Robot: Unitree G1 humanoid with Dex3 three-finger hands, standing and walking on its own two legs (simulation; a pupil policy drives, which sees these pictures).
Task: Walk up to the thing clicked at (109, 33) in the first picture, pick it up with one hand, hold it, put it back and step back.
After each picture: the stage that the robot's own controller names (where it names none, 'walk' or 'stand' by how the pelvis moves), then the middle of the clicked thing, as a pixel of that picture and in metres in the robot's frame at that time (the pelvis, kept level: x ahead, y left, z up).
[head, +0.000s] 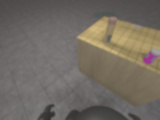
stand; (109, 32) +0.77 -0.13 +0.09
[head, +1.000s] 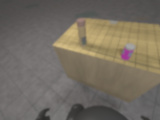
walk; (82, 34) +0.68 +0.13 +0.11
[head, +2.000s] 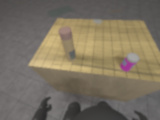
stand; (68, 47) +0.44 +0.18 +0.13
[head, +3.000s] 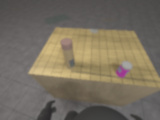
stand; (68, 55) +0.42 +0.18 +0.09
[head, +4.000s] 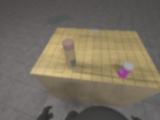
stand; (70, 56) +0.42 +0.17 +0.09
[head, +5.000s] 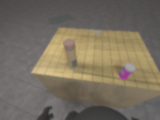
stand; (71, 56) +0.42 +0.16 +0.09
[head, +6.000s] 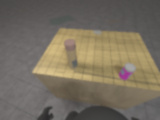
stand; (71, 56) +0.42 +0.16 +0.09
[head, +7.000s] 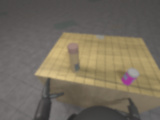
rise first; (74, 59) +0.41 +0.15 +0.09
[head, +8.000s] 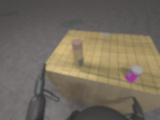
go down; (78, 55) +0.44 +0.14 +0.09
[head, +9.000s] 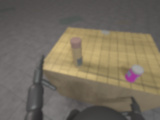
go down; (77, 54) +0.44 +0.14 +0.10
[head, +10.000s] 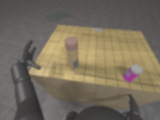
go down; (72, 56) +0.41 +0.13 +0.11
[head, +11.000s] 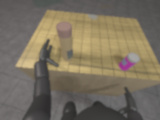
close in; (66, 45) +0.44 +0.14 +0.14
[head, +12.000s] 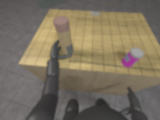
close; (65, 41) +0.46 +0.15 +0.16
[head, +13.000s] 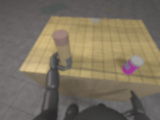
lift; (64, 53) +0.39 +0.16 +0.15
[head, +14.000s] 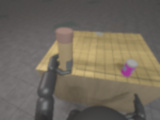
lift; (65, 55) +0.30 +0.15 +0.24
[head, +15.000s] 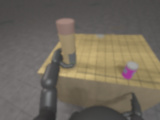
hold; (68, 48) +0.32 +0.13 +0.28
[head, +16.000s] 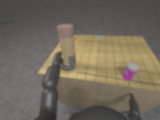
hold; (68, 51) +0.32 +0.14 +0.26
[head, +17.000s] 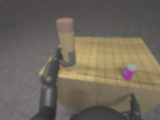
crouch; (68, 47) +0.32 +0.13 +0.29
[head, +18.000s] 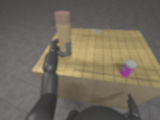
crouch; (64, 38) +0.42 +0.16 +0.26
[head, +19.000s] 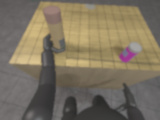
lower; (57, 34) +0.49 +0.17 +0.17
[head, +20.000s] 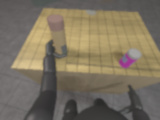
lower; (59, 40) +0.46 +0.17 +0.16
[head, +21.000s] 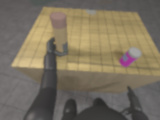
lower; (61, 38) +0.47 +0.16 +0.16
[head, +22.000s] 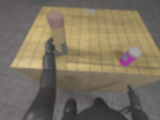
lower; (59, 38) +0.47 +0.17 +0.16
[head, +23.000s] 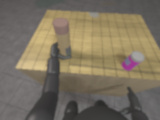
draw back; (64, 42) +0.45 +0.15 +0.16
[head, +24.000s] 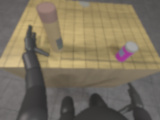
rise; (53, 33) +0.48 +0.17 +0.17
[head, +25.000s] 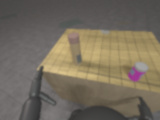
sink last; (75, 51) +0.45 +0.15 +0.14
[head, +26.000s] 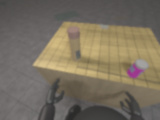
stand; (75, 46) +0.46 +0.15 +0.15
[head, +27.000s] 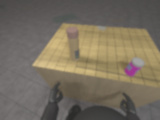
stand; (74, 46) +0.47 +0.15 +0.15
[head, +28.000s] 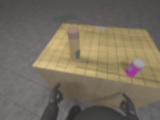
stand; (74, 47) +0.47 +0.14 +0.15
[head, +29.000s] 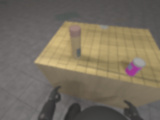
stand; (76, 44) +0.48 +0.15 +0.14
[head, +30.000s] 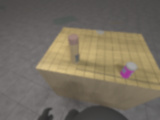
walk; (74, 51) +0.48 +0.15 +0.09
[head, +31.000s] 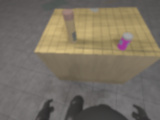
walk; (70, 29) +0.62 +0.18 +0.12
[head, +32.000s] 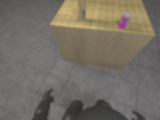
walk; (82, 7) +0.92 +0.15 +0.12
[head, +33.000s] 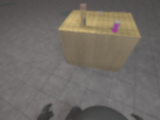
stand; (83, 16) +1.08 +0.17 +0.10
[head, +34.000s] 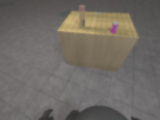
stand; (82, 17) +1.09 +0.16 +0.08
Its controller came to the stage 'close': yes
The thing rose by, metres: 0.19
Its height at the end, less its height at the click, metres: +0.00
